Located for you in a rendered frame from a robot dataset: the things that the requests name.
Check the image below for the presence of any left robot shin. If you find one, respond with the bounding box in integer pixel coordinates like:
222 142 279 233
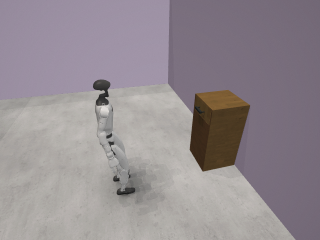
116 166 120 178

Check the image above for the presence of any robot right hand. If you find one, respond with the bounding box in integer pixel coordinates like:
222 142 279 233
108 157 122 173

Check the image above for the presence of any cabinet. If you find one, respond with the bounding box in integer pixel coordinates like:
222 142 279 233
189 90 250 172

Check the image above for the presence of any handle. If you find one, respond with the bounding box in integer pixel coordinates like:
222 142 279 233
195 106 204 114

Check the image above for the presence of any robot right forearm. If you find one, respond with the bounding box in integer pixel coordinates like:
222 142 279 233
98 133 115 160

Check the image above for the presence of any robot left foot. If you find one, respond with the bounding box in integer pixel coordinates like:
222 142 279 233
113 174 131 182

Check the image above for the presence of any drawer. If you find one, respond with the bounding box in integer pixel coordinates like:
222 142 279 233
195 96 212 124

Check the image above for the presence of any robot right upper arm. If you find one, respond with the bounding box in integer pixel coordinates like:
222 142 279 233
97 106 110 138

